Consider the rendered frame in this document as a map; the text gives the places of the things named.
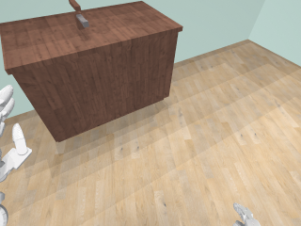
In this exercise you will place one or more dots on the right robot hand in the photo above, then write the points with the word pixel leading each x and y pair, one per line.
pixel 246 216

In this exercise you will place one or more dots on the tap lever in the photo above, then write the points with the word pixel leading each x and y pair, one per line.
pixel 83 21

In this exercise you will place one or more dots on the left robot hand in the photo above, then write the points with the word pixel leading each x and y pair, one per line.
pixel 15 157

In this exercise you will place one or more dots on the counter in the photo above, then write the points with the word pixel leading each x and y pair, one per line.
pixel 78 78

